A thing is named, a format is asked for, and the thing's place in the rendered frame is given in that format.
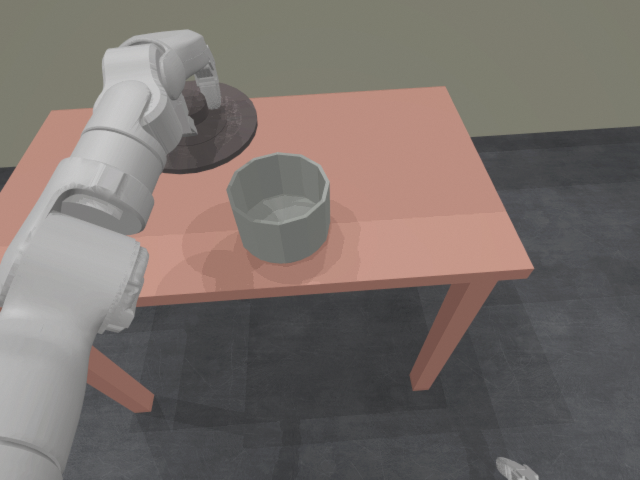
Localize left robot hand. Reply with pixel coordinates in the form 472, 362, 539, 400
119, 29, 221, 137

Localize table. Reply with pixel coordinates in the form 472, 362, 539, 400
0, 86, 534, 413

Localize left robot forearm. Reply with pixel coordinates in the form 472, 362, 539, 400
0, 37, 186, 307

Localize knob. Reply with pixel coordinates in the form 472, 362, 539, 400
182, 89, 209, 126

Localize pot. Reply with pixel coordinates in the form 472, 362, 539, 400
226, 152, 330, 264

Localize lid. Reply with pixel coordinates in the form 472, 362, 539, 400
162, 80, 258, 174

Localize right robot hand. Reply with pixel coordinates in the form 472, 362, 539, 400
496, 457, 539, 480

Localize robot left upper arm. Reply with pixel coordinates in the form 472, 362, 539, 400
0, 210, 149, 480

